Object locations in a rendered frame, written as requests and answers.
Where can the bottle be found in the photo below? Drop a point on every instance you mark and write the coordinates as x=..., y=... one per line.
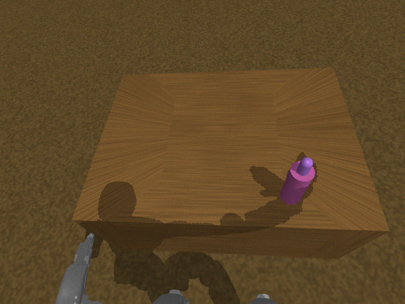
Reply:
x=298, y=179

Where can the left robot hand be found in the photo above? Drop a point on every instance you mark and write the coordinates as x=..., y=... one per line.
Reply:
x=72, y=288

